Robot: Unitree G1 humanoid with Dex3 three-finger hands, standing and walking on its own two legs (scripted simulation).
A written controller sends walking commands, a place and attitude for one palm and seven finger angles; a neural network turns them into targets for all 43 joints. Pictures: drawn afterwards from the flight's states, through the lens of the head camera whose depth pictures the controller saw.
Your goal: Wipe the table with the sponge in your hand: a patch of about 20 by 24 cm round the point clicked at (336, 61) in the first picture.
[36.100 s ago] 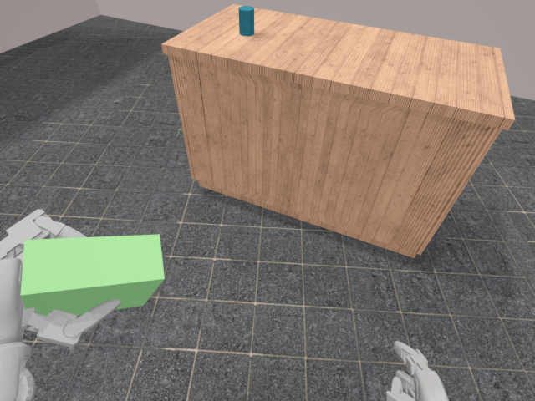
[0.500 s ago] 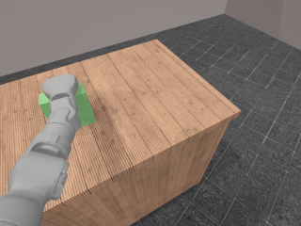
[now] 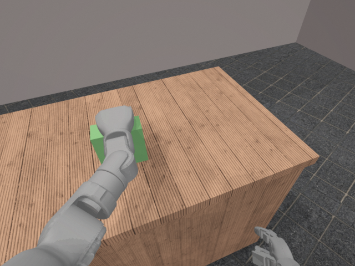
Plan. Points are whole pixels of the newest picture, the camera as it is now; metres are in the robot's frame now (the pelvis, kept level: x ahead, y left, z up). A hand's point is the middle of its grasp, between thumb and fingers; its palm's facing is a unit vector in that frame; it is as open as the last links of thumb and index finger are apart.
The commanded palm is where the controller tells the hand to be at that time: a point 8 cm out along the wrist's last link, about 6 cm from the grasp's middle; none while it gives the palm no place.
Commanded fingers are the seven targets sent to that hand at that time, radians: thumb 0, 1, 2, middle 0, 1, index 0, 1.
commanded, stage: wipe back along the third lane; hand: left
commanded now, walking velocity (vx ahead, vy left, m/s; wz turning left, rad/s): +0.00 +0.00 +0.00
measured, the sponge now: (122, 149) +0.40 +0.19 +0.05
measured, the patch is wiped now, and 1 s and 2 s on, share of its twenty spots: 1.00 1.00 1.00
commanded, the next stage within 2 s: slide back across to the middle lane in 1.02 s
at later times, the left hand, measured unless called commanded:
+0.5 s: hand (129, 152) +0.35 +0.15 +0.10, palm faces +0.05 -0.05 -1.00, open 9.7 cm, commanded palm +0.30 +0.14 +0.13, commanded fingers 0.00 0.10 1.30 -1.20 -1.60 -1.20 -1.60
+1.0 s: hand (137, 168) +0.30 +0.12 +0.10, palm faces +0.07 -0.05 -1.00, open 9.7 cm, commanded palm +0.25 +0.11 +0.13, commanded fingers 0.00 0.10 1.30 -1.20 -1.60 -1.20 -1.60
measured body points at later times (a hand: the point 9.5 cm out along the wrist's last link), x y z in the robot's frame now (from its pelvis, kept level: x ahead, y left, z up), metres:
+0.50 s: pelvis +0.00 -0.03 +0.00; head -0.03 -0.07 +0.45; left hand +0.34 +0.15 +0.15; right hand +0.23 -0.24 -0.09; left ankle -0.01 +0.09 -0.74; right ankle -0.04 -0.12 -0.74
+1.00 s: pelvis -0.02 -0.06 +0.00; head -0.07 -0.11 +0.44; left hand +0.29 +0.12 +0.15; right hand +0.22 -0.27 -0.08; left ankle -0.01 +0.09 -0.74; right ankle -0.04 -0.12 -0.74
